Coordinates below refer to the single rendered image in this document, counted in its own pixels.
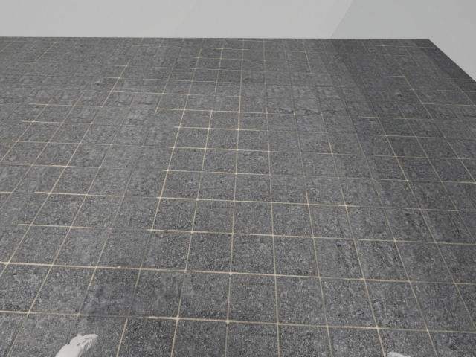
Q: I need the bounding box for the left robot hand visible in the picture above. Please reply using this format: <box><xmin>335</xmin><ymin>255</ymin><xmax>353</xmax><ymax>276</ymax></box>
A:
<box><xmin>55</xmin><ymin>334</ymin><xmax>98</xmax><ymax>357</ymax></box>

